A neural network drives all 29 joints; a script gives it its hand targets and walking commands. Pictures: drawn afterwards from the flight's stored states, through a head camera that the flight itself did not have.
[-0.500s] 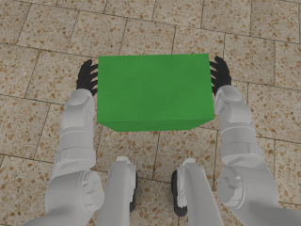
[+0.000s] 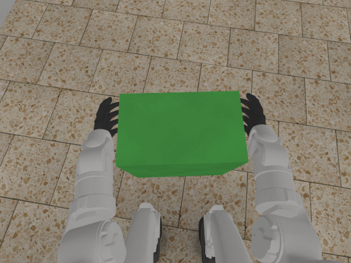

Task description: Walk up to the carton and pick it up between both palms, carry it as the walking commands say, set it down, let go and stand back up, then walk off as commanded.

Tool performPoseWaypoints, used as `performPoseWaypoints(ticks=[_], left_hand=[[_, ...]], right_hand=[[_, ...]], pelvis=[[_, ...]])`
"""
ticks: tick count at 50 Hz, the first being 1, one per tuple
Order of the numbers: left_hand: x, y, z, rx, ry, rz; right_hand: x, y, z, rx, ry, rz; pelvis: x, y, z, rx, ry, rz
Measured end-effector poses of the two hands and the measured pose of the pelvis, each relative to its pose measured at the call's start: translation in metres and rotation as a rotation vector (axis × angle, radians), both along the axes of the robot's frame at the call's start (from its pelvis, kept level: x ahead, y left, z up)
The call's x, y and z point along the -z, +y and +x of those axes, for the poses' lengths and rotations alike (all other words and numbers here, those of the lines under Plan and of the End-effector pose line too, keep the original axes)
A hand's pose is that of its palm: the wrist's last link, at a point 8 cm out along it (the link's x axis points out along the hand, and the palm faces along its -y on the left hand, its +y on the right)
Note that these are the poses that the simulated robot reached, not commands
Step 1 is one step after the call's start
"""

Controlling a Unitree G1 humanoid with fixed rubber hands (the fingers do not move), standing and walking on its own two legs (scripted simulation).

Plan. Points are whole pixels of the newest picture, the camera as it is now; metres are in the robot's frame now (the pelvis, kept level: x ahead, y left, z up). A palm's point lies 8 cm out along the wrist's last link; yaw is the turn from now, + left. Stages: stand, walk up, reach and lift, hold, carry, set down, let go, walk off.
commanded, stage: reach and lift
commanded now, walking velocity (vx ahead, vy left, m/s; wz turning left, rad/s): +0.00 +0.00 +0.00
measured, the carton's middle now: (179, 141) +0.41 +0.02 -0.13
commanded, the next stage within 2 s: none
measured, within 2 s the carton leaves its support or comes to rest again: neither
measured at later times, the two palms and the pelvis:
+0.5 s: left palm (92, 128) +0.39 +0.19 +0.03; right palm (273, 123) +0.40 -0.16 +0.03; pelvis +0.02 +0.00 +0.07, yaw +0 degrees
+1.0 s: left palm (73, 122) +0.37 +0.19 +0.10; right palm (297, 118) +0.38 -0.16 +0.10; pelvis +0.04 +0.00 +0.12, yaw +0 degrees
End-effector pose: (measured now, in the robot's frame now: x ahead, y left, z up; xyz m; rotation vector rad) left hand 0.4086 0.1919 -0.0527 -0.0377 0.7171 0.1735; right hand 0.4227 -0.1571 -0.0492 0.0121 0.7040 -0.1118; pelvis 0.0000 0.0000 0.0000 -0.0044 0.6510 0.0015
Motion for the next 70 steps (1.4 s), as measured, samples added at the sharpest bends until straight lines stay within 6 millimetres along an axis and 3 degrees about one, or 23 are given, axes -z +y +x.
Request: performPoseWaypoints(ticks=[34,70], left_hand=[[-0.105,-0.004,-0.029,0.023,0.015,0.019],[-0.208,-0.009,-0.054,0.026,-0.045,0.027]], right_hand=[[-0.105,-0.005,-0.031,-0.019,0.016,-0.028],[-0.209,-0.009,-0.057,-0.014,-0.041,-0.031]], pelvis=[[-0.093,0.0,0.023,0.003,-0.229,0.001],[-0.146,-0.001,0.052,-0.002,-0.58,0.006]])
